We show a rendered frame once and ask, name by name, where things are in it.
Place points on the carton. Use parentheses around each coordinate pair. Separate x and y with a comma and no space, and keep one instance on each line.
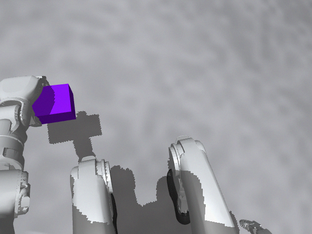
(55,104)

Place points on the right robot foot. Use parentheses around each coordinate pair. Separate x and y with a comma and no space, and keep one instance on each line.
(182,218)

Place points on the left robot hand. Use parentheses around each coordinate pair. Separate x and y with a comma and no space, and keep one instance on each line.
(28,88)

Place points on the right robot hand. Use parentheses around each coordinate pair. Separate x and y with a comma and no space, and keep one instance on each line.
(253,227)

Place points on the left robot arm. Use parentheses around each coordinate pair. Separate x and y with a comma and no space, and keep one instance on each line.
(15,116)

